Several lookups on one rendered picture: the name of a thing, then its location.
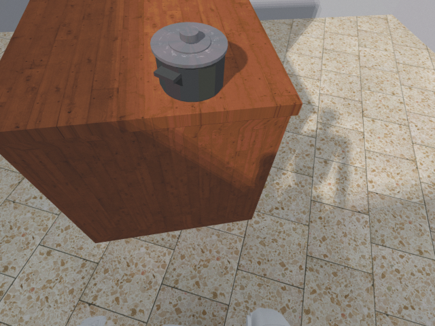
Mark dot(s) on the pot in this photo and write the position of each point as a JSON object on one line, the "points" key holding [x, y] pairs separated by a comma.
{"points": [[191, 85]]}

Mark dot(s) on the knob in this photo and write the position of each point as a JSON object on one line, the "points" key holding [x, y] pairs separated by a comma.
{"points": [[188, 34]]}

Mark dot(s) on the lid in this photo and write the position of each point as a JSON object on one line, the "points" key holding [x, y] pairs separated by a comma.
{"points": [[168, 48]]}

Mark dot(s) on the robot right thigh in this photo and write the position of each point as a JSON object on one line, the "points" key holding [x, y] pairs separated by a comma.
{"points": [[265, 317]]}

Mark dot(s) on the table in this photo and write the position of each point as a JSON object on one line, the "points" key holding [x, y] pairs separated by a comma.
{"points": [[84, 119]]}

